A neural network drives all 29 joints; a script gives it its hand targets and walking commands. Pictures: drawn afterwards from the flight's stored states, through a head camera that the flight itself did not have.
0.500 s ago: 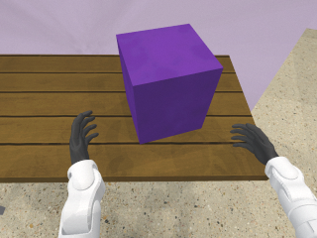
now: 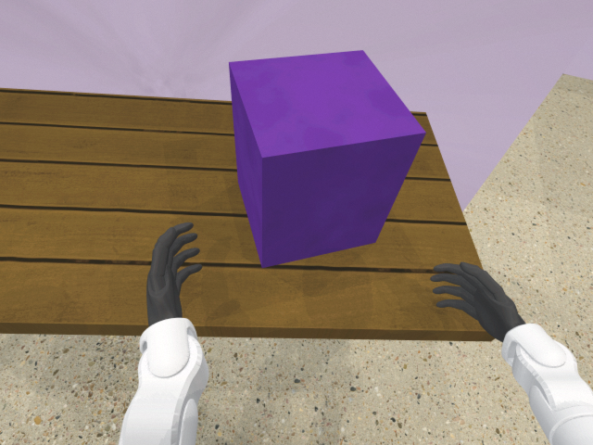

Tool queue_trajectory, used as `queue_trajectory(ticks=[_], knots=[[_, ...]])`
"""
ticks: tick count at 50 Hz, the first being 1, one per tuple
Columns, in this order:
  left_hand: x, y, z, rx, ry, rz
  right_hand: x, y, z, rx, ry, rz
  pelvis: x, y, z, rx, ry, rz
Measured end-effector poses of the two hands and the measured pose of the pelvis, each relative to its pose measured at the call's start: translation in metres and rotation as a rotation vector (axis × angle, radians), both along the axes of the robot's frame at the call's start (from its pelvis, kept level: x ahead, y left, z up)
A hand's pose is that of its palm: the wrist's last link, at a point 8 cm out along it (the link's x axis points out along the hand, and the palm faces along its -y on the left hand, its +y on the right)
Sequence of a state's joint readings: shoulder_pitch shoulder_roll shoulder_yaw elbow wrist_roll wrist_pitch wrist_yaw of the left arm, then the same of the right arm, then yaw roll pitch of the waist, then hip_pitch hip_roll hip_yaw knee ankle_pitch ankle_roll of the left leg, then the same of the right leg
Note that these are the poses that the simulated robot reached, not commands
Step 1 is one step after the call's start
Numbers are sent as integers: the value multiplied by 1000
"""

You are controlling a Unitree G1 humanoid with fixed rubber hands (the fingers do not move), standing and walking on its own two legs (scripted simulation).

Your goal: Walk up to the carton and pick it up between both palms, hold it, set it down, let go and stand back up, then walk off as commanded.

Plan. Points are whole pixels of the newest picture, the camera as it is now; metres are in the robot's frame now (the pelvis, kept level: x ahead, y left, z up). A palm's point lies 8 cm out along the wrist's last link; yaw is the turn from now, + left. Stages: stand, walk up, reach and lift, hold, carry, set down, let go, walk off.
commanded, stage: set down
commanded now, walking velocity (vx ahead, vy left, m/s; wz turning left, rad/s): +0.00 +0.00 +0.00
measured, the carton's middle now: (310, 163) +0.52 +0.05 +0.06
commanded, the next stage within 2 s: none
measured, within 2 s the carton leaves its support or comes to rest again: neither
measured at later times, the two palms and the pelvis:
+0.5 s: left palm (153, 340) +0.21 +0.19 +0.06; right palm (508, 362) +0.26 -0.24 +0.01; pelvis +0.01 +0.00 +0.00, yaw +0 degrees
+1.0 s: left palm (159, 340) +0.21 +0.19 +0.05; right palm (511, 361) +0.26 -0.25 +0.00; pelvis +0.02 +0.00 +0.00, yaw +0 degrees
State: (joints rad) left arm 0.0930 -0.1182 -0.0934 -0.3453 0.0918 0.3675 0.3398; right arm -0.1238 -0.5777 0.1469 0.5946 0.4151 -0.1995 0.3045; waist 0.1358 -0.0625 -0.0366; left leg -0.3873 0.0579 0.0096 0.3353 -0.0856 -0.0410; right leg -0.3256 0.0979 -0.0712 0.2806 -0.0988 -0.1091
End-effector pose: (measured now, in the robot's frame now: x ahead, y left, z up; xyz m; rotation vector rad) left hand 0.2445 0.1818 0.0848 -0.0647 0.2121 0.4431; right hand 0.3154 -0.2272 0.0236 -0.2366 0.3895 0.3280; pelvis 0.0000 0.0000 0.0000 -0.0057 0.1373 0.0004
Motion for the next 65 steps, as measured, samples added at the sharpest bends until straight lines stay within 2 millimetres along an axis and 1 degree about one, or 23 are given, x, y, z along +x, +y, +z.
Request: queue_trajectory(ticks=[3,9,15,19,23,31,36,45,49,54,59,65], knots=[[-1,-3,-1,1,-1,-9,-3,-2,-3,-1,13,-1,1,0,0,0,1,0],[-3,-1,-4,4,-8,4,-10,-5,-6,3,7,1,5,-1,0,1,7,0],[-19,4,-20,3,44,36,-33,-15,-20,-10,52,-26,9,-1,0,2,11,0],[-31,7,-25,4,56,52,-44,-15,-20,-5,43,-20,8,-1,0,1,10,0],[-36,8,-23,6,35,60,-52,-13,-17,-1,32,-7,7,0,0,0,6,0],[-37,9,-22,-5,31,54,-58,-12,-17,-5,54,-2,6,2,0,-2,4,0],[-34,6,-23,-7,36,38,-55,-15,-16,-2,57,-7,9,2,0,-2,6,0],[-25,5,-27,-6,56,28,-51,-18,-20,-4,83,-10,18,1,0,-1,18,0],[-29,6,-32,-7,77,19,-51,-19,-20,-4,78,-6,20,1,0,-1,22,1],[-42,14,-38,6,105,32,-54,-21,-20,-13,77,-26,20,1,0,-1,21,1],[-49,23,-40,35,113,31,-66,-25,-23,-25,97,-46,17,1,0,-1,17,0],[-53,26,-39,56,111,0,-78,-28,-24,-34,113,-66,13,2,0,-2,11,0]])
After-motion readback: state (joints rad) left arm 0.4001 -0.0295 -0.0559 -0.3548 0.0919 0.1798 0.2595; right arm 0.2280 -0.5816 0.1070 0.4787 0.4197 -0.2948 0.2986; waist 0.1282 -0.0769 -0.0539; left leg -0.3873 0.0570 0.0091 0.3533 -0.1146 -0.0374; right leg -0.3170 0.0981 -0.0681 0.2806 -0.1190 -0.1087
